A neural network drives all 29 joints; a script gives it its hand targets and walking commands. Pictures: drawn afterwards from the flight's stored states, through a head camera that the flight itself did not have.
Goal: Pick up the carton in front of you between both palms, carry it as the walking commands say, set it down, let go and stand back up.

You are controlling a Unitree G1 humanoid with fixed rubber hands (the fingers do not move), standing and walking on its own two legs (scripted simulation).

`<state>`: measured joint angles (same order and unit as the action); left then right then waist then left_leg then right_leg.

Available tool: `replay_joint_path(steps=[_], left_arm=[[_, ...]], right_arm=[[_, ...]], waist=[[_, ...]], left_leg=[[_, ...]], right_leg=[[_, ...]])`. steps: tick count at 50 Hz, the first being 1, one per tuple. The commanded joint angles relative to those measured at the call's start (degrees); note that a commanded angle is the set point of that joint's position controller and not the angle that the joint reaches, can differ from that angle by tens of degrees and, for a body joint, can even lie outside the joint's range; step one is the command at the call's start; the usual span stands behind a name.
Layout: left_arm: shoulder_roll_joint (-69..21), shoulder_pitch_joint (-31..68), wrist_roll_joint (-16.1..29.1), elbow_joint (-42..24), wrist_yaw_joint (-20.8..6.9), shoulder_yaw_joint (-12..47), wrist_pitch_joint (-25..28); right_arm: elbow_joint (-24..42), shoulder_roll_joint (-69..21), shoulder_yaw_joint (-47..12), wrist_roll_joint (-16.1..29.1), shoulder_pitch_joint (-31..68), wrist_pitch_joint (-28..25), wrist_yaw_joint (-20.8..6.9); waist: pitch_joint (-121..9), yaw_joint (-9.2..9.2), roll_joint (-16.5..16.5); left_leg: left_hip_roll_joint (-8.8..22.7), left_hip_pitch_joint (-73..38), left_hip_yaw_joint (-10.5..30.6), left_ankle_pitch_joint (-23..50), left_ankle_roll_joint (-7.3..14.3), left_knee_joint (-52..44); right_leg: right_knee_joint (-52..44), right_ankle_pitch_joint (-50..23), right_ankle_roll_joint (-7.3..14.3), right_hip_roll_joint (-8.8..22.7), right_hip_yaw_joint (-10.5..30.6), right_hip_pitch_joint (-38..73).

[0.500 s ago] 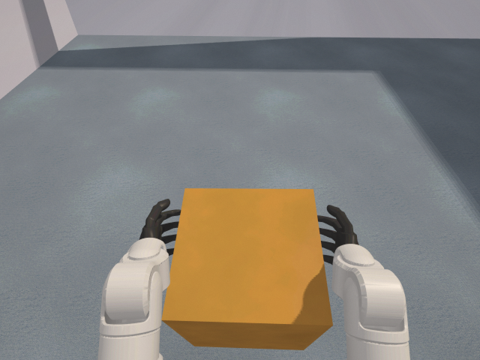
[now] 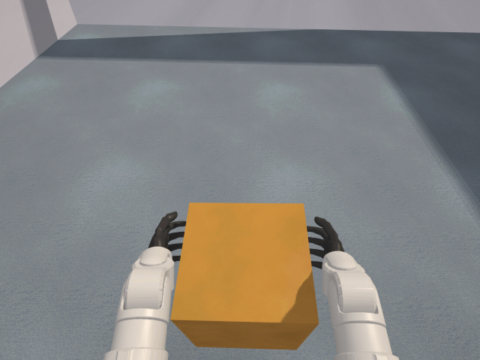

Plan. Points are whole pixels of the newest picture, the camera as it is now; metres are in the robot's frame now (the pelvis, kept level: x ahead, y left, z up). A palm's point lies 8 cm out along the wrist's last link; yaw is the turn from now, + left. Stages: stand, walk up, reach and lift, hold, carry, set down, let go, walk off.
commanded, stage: carry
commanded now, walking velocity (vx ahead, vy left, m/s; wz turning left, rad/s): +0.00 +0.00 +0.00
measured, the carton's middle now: (246, 280) +0.28 +0.00 -0.07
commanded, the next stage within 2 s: hold in 1.26 s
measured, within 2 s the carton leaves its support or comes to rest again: neither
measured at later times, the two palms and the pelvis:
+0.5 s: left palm (155, 265) +0.26 +0.15 +0.04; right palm (336, 269) +0.25 -0.15 +0.04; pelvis -0.03 +0.00 +0.00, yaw +0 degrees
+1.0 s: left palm (153, 274) +0.24 +0.15 +0.04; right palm (339, 279) +0.24 -0.15 +0.04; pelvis -0.05 +0.00 +0.00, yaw +0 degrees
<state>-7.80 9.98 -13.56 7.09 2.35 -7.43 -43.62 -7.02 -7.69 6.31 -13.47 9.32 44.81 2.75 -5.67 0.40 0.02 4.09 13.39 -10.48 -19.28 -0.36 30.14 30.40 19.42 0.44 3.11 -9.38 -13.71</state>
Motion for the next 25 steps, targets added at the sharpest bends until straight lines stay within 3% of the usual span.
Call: replay_joint_path(steps=[1, 6, 14, 25], left_arm=[[-48.32, 23.31, 12.79, -0.20, -13.09, 26.76, 5.92], [-51.23, 25.52, 12.93, 1.61, -13.70, 27.88, 7.88], [-52.47, 23.12, 14.16, -0.28, -13.89, 29.66, 3.77], [-53.31, 25.17, 14.64, -1.00, -14.09, 29.83, 3.63]], right_arm=[[3.38, -47.29, -27.31, 13.83, 27.74, -7.55, -13.47], [1.55, -50.29, -28.26, 14.03, 29.86, -9.53, -14.07], [3.23, -51.54, -29.62, 15.05, 27.13, -5.46, -14.15], [4.07, -52.30, -30.00, 15.54, 29.24, -5.34, -14.38]], waist=[[-14.36, -0.16, -0.05], [-14.31, -0.19, -0.01], [-14.06, -0.18, -0.08], [-13.23, -0.27, 0.00]], left_leg=[[5.88, -6.17, 5.24, 25.77, 0.49, -2.31], [5.94, -6.31, 5.51, 22.83, 0.57, -3.37], [6.10, -5.72, 5.63, 22.00, 0.65, -3.80], [5.97, -4.55, 5.91, 17.76, 0.82, -5.15]], right_leg=[[-2.66, -29.23, 0.43, 6.73, 5.41, 5.83], [-3.78, -25.62, 0.54, 6.63, 5.59, 5.56], [-4.27, -24.19, 0.53, 6.62, 5.61, 4.71], [-5.45, -19.85, 0.73, 6.47, 5.94, 3.53]])
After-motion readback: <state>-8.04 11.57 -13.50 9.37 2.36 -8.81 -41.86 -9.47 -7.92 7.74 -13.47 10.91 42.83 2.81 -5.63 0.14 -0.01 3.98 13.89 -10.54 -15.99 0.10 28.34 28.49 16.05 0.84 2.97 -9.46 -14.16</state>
